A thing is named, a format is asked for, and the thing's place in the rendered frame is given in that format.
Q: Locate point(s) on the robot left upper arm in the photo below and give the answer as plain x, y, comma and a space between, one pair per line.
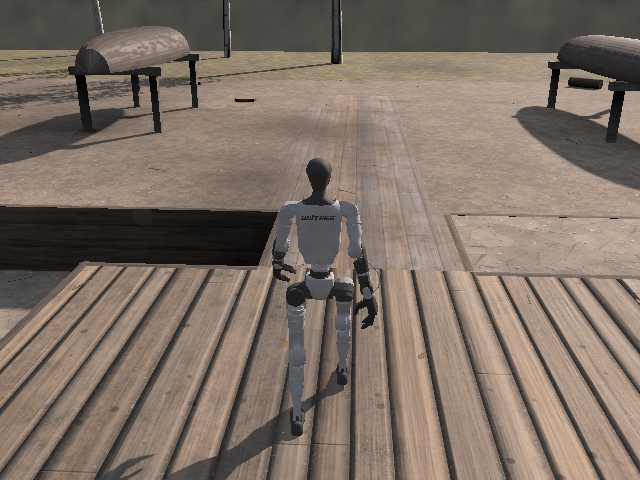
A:
287, 212

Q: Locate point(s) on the humanoid robot torso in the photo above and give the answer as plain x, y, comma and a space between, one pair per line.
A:
319, 238

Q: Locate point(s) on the left robot hand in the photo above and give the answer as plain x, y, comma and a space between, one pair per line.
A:
278, 275

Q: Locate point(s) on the left robot forearm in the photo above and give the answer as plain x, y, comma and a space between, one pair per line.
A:
278, 257

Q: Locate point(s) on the right robot hand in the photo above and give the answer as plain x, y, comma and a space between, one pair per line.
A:
372, 307

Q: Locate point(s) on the left robot foot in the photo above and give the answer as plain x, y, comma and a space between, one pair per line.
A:
297, 426

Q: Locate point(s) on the robot right upper arm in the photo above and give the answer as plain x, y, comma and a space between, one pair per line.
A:
350, 211

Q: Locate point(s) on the right robot forearm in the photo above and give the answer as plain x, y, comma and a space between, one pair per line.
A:
363, 275

